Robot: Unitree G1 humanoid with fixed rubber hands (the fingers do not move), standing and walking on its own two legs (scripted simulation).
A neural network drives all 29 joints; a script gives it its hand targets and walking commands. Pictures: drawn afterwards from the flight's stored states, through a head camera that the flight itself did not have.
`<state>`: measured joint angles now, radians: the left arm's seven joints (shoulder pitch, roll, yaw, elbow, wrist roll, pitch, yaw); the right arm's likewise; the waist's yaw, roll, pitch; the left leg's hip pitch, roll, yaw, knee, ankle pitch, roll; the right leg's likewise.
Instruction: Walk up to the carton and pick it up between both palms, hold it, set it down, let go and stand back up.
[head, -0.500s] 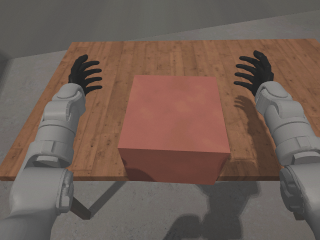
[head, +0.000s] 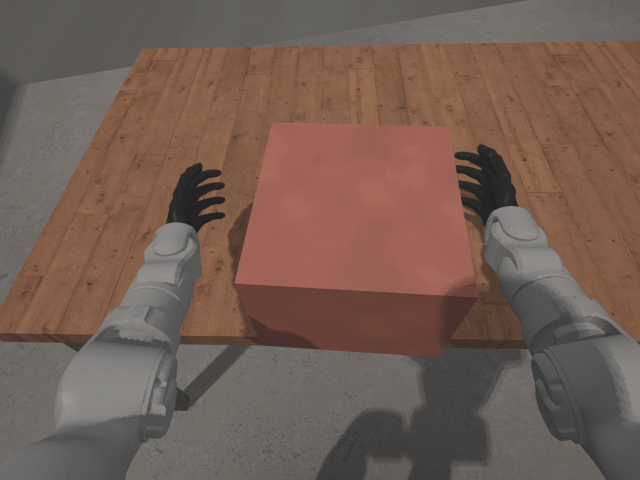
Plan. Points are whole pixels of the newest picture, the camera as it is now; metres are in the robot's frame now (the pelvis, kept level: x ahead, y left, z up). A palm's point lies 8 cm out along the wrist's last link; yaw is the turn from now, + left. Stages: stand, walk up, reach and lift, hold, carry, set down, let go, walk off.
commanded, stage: reach and lift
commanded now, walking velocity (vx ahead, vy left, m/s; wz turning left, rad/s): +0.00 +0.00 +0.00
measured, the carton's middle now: (353, 238) +0.43 +0.00 +0.02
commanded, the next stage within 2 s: none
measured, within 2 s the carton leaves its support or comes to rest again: neither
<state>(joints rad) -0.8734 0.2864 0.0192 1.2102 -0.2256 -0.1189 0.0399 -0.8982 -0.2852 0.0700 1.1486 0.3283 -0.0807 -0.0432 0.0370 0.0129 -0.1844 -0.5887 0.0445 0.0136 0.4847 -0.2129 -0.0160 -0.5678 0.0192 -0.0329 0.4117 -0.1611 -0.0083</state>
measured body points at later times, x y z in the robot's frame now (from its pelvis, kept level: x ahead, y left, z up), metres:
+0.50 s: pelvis -0.02 +0.00 -0.02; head +0.07 +0.00 +0.42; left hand +0.45 +0.19 +0.05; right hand +0.46 -0.18 +0.07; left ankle -0.01 +0.12 -0.73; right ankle +0.00 -0.11 -0.73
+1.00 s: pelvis -0.01 -0.01 -0.01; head +0.08 +0.00 +0.43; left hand +0.45 +0.18 +0.06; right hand +0.47 -0.16 +0.07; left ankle -0.01 +0.12 -0.73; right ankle +0.00 -0.11 -0.73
